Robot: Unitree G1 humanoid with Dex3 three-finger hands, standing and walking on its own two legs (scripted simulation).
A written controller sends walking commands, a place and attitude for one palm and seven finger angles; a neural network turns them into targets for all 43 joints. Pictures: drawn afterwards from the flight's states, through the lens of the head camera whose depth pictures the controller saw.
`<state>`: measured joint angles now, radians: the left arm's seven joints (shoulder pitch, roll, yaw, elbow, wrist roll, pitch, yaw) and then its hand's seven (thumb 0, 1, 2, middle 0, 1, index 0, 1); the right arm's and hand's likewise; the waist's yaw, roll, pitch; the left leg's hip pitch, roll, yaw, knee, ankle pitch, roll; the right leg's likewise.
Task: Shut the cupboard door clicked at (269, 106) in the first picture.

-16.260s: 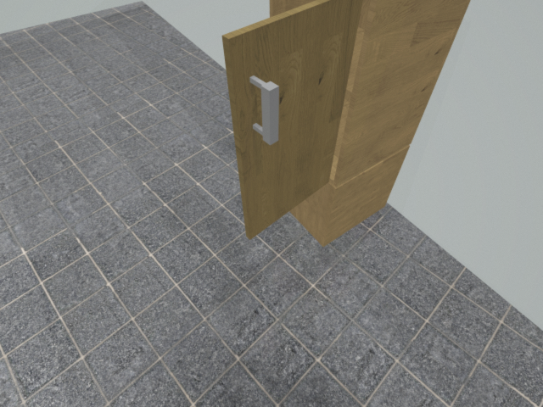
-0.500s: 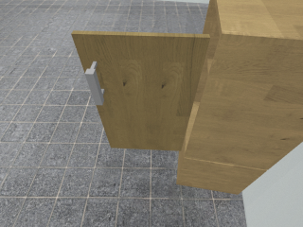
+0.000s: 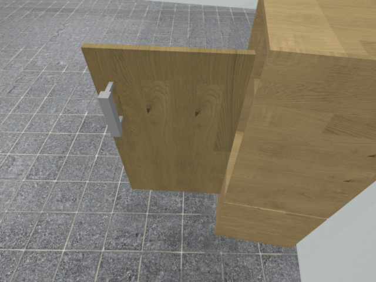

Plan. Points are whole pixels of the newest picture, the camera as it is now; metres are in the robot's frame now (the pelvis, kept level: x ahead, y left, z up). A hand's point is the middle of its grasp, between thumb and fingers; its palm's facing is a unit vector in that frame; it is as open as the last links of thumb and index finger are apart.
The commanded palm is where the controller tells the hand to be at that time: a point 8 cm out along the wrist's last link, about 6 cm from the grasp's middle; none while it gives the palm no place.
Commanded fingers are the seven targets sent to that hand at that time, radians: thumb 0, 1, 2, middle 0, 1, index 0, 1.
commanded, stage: raise the hand and make a fist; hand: left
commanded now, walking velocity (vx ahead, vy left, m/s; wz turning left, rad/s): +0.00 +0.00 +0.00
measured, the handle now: (113, 109) +0.47 +0.21 +0.10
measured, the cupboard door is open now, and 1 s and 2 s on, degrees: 97 97 97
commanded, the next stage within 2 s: bring the fist close to the handle in 1.90 s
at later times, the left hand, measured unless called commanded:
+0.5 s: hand out of the picture +0.11 +0.18 -0.02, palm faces +0.09 -0.99 -0.05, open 5.7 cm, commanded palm +0.10 +0.23 -0.01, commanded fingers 0.00 0.90 0.90 -0.68 -0.82 -0.68 -0.82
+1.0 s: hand (83, 256) +0.16 +0.20 +0.03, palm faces +0.01 -1.00 -0.04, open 3.5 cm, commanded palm +0.13 +0.25 +0.05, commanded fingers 0.00 0.90 0.90 -1.13 -1.32 -1.13 -1.32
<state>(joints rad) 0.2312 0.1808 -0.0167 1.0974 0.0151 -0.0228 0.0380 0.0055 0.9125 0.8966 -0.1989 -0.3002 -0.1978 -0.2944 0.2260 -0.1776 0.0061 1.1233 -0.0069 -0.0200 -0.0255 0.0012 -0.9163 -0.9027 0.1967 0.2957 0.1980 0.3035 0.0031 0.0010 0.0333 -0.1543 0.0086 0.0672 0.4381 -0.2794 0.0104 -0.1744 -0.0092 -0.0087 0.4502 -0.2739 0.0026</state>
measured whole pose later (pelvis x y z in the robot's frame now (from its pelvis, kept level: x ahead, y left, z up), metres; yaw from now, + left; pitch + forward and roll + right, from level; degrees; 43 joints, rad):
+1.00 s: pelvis -0.04 +0.01 -0.05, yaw +3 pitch +7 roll -2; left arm 0.42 0.26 0.15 -0.16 -0.29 -0.24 -0.26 0.02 0.90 0.90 -0.96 -1.13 -0.96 -1.12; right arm 0.31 -0.26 0.01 0.55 0.04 -0.28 -0.07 0.01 -0.91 -0.90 0.20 0.30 0.20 0.30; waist 0.01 0.03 -0.07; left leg -0.60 0.01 0.01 0.92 -0.44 0.03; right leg -0.57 -0.03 -0.07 0.87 -0.42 0.01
